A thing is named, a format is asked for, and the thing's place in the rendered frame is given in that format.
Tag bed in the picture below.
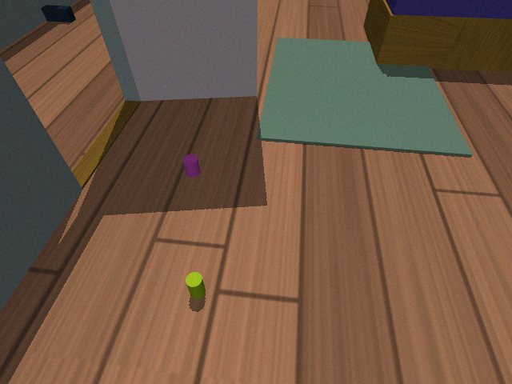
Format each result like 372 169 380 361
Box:
364 0 512 73

